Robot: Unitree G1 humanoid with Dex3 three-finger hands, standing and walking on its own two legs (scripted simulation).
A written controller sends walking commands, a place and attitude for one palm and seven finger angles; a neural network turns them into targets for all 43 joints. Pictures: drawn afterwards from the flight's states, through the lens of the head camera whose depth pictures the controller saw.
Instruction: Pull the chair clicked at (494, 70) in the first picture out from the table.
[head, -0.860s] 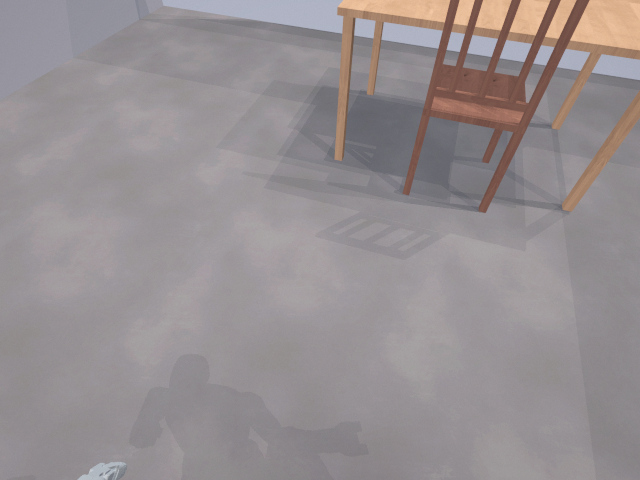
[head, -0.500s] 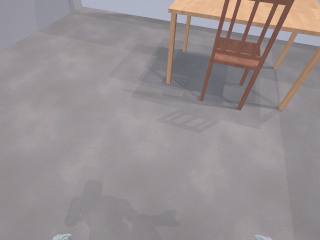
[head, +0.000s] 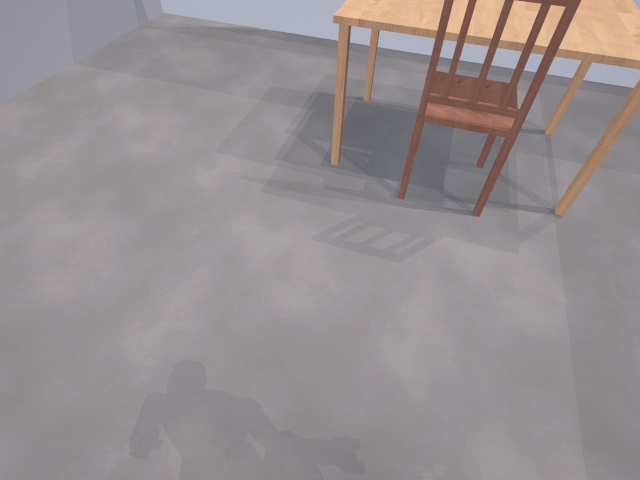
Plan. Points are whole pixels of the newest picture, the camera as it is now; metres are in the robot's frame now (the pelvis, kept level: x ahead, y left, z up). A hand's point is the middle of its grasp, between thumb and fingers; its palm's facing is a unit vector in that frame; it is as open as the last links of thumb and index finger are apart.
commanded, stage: look at it before walking up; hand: left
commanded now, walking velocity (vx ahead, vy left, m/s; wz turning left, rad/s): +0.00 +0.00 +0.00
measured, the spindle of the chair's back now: (490, 55) +1.43 -0.51 -0.07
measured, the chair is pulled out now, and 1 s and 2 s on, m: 0.00 0.00 0.00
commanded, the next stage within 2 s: walk to a spot facing it in 0.58 s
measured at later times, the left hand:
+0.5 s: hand out of the picture +0.07 +0.25 -0.16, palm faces -0.04 -0.95 -0.32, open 7.3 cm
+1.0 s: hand out of the picture +0.06 +0.20 -0.18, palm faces -0.13 -0.95 -0.27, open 7.3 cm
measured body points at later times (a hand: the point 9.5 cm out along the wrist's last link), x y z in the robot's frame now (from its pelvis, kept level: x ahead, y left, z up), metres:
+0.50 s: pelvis +0.00 +0.00 +0.00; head +0.00 +0.00 +0.45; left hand +0.07 +0.29 -0.13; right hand +0.08 -0.30 -0.13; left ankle +0.00 +0.12 -0.74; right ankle +0.00 -0.13 -0.74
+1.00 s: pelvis -0.01 -0.01 -0.02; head +0.01 -0.02 +0.43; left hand +0.07 +0.25 -0.16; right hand +0.05 -0.28 -0.16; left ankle +0.00 +0.12 -0.74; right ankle -0.01 -0.12 -0.74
